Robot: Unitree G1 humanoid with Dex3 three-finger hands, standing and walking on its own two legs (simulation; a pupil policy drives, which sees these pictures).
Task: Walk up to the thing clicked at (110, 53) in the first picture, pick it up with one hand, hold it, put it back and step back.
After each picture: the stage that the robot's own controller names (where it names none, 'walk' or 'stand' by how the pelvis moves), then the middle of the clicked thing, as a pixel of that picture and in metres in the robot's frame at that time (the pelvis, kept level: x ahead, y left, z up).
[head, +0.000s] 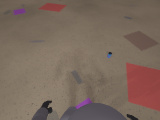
stand; (109, 55) +1.20 -0.39 -0.72
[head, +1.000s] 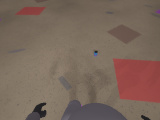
walk; (95, 53) +1.15 -0.03 -0.69
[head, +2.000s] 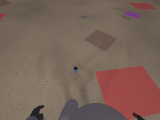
walk; (75, 69) +0.73 +0.21 -0.69
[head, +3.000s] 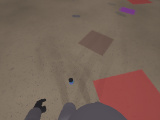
walk; (71, 81) +0.49 +0.21 -0.70
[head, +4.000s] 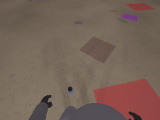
stand; (70, 90) +0.40 +0.23 -0.71
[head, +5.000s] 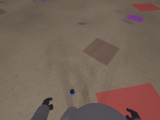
stand; (72, 92) +0.36 +0.22 -0.72
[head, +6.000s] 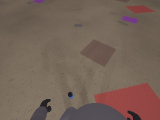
stand; (70, 95) +0.34 +0.22 -0.72
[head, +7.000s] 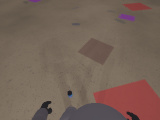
stand; (70, 94) +0.34 +0.24 -0.72
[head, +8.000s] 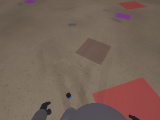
stand; (69, 96) +0.32 +0.25 -0.72
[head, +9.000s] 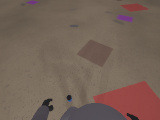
stand; (69, 98) +0.29 +0.24 -0.72
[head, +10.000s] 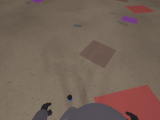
stand; (70, 98) +0.30 +0.22 -0.72
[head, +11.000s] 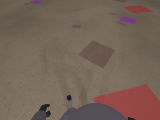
stand; (69, 98) +0.30 +0.23 -0.73
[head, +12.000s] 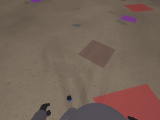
stand; (69, 98) +0.28 +0.23 -0.73
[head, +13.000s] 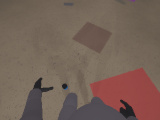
go down; (65, 86) +0.30 +0.25 -0.65
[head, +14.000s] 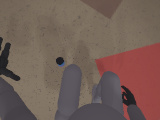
go down; (60, 62) +0.35 +0.28 -0.30
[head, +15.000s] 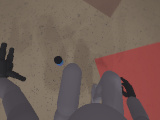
close in; (59, 61) +0.35 +0.28 -0.29
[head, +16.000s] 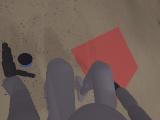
close in; (25, 60) +0.33 +0.31 -0.21
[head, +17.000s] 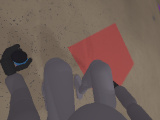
close; (20, 59) +0.33 +0.32 -0.21
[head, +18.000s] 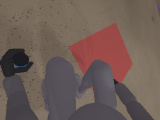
lift; (21, 61) +0.31 +0.31 -0.21
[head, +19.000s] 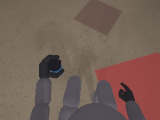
lift; (56, 68) +0.30 +0.23 +0.00
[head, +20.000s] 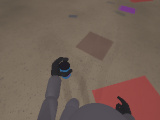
hold; (65, 70) +0.31 +0.18 +0.01
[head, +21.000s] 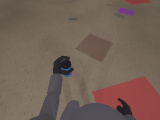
hold; (66, 68) +0.33 +0.17 +0.01
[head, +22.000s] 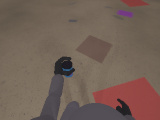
hold; (67, 69) +0.33 +0.17 +0.02
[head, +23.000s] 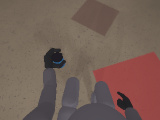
crouch; (58, 60) +0.37 +0.23 -0.06
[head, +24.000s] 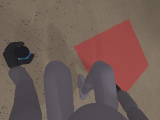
lower; (24, 55) +0.35 +0.32 -0.20
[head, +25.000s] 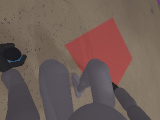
lower; (14, 57) +0.35 +0.33 -0.21
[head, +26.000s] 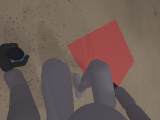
lower; (17, 56) +0.34 +0.33 -0.21
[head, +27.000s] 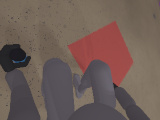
lower; (19, 57) +0.34 +0.32 -0.21
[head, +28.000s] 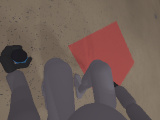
loosen; (20, 58) +0.33 +0.32 -0.21
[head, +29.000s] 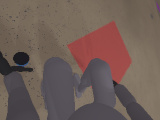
withdraw; (21, 59) +0.33 +0.30 -0.21
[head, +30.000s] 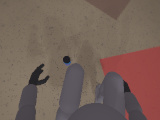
walk; (67, 61) +0.38 +0.25 -0.31
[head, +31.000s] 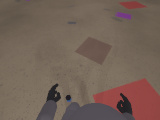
stand; (68, 98) +0.29 +0.21 -0.66
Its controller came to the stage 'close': yes
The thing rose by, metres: 0.72
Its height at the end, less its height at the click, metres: +0.00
